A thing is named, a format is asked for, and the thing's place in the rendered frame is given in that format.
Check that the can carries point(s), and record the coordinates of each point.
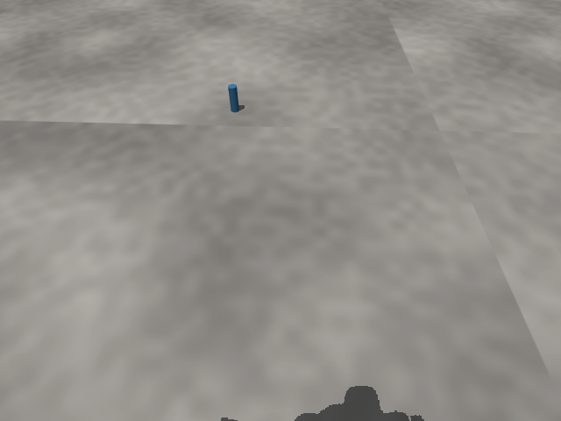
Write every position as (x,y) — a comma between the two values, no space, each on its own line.
(233,93)

